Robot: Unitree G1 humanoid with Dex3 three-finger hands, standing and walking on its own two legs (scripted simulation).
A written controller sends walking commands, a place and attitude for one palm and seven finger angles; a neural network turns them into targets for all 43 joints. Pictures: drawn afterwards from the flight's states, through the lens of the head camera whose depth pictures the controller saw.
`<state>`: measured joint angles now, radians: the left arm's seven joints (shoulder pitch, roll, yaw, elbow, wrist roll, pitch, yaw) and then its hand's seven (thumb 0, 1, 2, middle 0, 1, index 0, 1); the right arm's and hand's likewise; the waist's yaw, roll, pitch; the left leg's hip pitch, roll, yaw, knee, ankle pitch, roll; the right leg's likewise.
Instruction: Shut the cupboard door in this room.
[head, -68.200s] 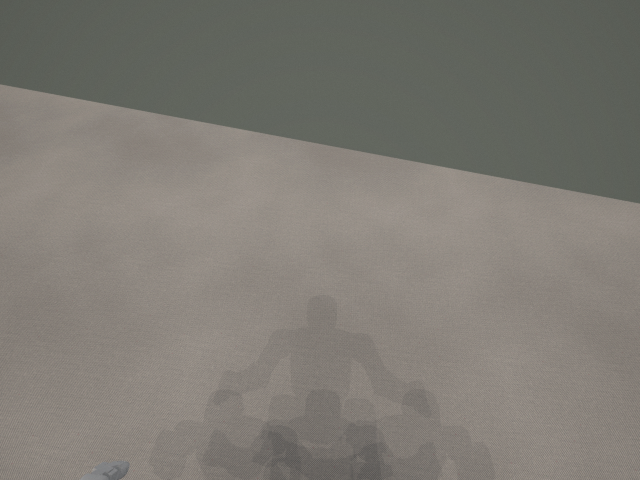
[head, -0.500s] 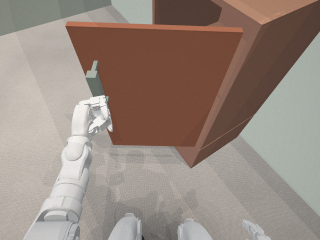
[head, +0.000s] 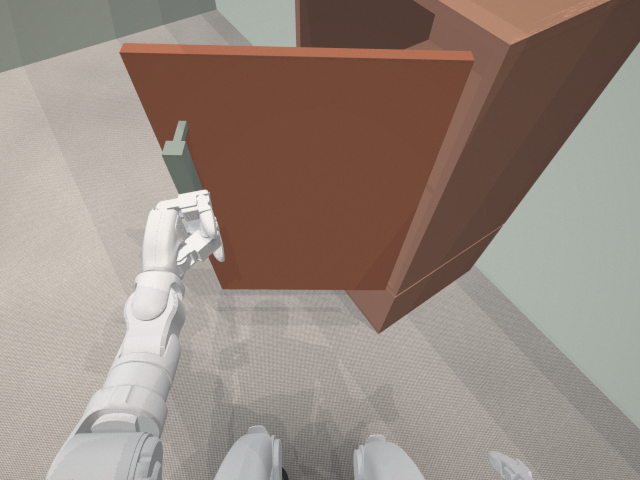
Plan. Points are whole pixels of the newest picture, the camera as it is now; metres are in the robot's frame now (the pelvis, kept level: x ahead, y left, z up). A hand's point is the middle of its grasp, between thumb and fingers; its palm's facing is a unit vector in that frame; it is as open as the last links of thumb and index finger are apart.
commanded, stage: push the door shut along its arc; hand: left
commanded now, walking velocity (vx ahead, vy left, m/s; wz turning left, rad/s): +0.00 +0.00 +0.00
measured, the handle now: (193, 178) +0.51 +0.18 +0.04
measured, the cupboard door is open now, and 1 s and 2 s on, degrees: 56 40 30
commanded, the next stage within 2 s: pull the fist back off the door in 1.62 s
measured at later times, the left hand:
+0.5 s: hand (218, 199) +0.47 +0.14 +0.05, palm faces -0.12 -0.99 -0.04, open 3.1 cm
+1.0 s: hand (244, 167) +0.53 +0.11 +0.04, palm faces -0.26 -0.96 -0.04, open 3.1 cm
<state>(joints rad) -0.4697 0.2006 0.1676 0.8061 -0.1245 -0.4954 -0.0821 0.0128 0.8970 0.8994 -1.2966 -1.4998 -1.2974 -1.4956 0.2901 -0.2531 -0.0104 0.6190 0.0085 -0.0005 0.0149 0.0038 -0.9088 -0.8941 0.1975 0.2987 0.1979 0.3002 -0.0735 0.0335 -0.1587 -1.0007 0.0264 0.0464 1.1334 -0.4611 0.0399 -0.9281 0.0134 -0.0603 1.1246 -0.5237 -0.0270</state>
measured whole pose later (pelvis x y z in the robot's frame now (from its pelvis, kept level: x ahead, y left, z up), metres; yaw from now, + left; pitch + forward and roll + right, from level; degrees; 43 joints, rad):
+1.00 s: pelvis -0.01 +0.01 -0.03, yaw -1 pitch +27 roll -5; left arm -1.08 0.47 0.26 1.25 -0.05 -0.38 -0.31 0.01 0.90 0.90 -1.30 -1.50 -1.29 -1.50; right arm 0.39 -0.27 0.02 0.65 -0.01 0.00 0.03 0.00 -0.91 -0.89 0.20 0.30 0.20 0.30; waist -0.22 0.07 -0.14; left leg -1.28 0.04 0.01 1.29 -0.49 0.06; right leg -1.18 0.03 -0.09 1.24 -0.53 -0.02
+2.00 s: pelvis -0.01 +0.00 -0.05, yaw -2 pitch +33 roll -5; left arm -1.28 0.42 0.32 1.27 0.11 -0.31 0.13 0.02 0.87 0.90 -1.29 -1.50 -1.29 -1.50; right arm 0.45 -0.22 0.03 0.66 -0.10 -0.02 0.12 0.00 -0.91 -0.89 0.20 0.30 0.20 0.30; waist -0.28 0.09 -0.14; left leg -1.40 0.06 -0.01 1.33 -0.50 0.03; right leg -1.30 0.05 -0.11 1.27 -0.54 -0.04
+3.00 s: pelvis +0.01 -0.02 +0.02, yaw -1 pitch +17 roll +0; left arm -0.52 0.17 0.18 0.78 -0.11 -0.43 0.03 0.01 0.90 0.90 -1.29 -1.50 -1.30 -1.50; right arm 0.40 -0.24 -0.01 0.60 0.02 0.08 0.04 0.00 -0.91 -0.89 0.20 0.30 0.20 0.30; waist -0.09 0.06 -0.13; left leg -0.87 0.04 0.06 0.99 -0.42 0.02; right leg -0.82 0.04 -0.03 1.00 -0.48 -0.05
